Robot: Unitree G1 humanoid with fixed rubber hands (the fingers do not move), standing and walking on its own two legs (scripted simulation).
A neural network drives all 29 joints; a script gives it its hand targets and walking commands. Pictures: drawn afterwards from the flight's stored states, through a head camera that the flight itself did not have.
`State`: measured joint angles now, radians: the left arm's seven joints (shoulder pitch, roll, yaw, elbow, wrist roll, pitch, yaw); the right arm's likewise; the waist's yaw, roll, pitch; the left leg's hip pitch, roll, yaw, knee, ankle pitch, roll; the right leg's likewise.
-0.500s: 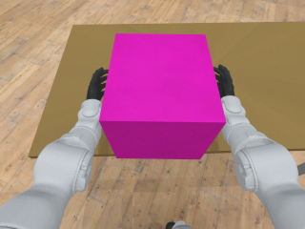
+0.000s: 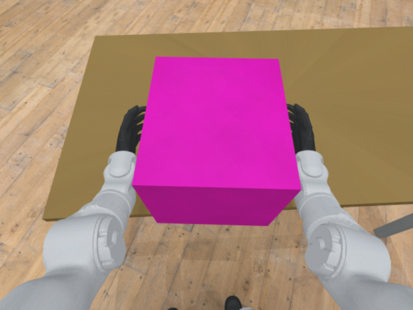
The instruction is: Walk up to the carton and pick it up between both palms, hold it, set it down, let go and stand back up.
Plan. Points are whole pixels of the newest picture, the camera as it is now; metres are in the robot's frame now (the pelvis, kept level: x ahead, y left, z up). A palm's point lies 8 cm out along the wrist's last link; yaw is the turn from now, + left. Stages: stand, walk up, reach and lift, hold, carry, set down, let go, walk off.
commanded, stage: reach and lift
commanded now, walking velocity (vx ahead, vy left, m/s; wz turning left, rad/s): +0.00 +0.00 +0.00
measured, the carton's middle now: (214, 145) +0.45 -0.05 -0.02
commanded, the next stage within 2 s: none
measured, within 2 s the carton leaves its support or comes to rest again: leaves its support in 0.78 s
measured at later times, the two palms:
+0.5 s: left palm (126, 146) +0.44 +0.13 +0.03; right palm (302, 145) +0.40 -0.22 +0.04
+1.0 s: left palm (108, 148) +0.41 +0.15 +0.07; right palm (302, 139) +0.38 -0.20 +0.08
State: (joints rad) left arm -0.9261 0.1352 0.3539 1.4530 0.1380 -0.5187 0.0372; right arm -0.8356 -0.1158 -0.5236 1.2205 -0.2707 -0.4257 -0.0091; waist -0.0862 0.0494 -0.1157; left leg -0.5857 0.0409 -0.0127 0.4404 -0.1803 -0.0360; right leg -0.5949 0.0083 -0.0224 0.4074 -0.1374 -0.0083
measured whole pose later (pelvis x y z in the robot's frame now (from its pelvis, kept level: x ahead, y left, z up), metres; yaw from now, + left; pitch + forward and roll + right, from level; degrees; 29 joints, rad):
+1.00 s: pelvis +0.00 +0.01 +0.01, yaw +1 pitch +11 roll -1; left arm -0.75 0.10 0.18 1.22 0.04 -0.35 0.08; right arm -0.68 -0.12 -0.30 1.09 -0.10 -0.33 -0.05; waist -0.05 0.03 -0.14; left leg -0.37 0.04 -0.02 0.34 -0.15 -0.03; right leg -0.37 0.00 -0.03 0.28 -0.10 0.00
